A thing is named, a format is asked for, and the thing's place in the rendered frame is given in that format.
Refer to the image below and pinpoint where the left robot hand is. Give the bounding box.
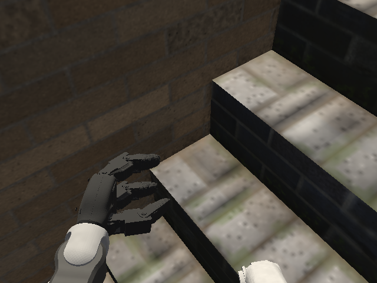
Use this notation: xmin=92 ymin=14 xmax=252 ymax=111
xmin=75 ymin=152 xmax=170 ymax=236

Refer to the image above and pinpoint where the robot right thigh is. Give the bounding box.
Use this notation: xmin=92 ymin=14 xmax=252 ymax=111
xmin=238 ymin=260 xmax=287 ymax=283

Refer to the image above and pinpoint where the robot left forearm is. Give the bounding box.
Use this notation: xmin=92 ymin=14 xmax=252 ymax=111
xmin=48 ymin=223 xmax=110 ymax=283

